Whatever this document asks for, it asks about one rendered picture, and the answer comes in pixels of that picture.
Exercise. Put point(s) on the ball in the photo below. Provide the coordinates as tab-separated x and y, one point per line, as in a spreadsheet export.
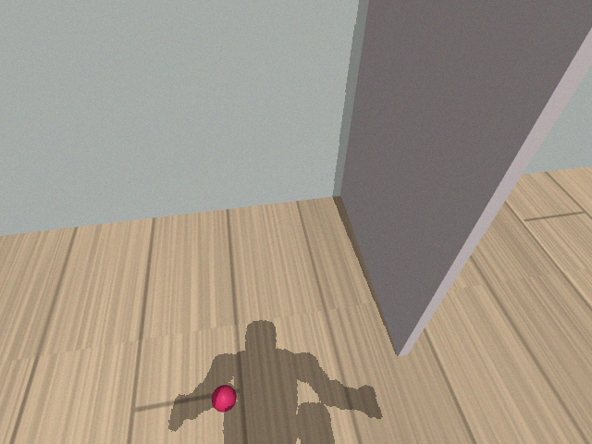
224	398

